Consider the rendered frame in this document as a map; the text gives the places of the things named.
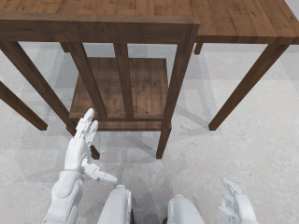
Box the robot right thigh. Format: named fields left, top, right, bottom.
left=168, top=197, right=206, bottom=224

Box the table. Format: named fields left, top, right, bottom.
left=0, top=0, right=299, bottom=131

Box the robot left thigh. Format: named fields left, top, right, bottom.
left=97, top=189, right=132, bottom=224

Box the chair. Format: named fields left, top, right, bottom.
left=0, top=12, right=201, bottom=160

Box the robot right hand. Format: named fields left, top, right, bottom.
left=219, top=178, right=257, bottom=224

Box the robot thigh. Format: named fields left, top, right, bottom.
left=168, top=197, right=206, bottom=224
left=97, top=189, right=132, bottom=224

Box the robot left forearm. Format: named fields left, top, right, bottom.
left=42, top=170, right=85, bottom=224

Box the robot left hand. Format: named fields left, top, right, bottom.
left=64, top=108, right=119, bottom=184

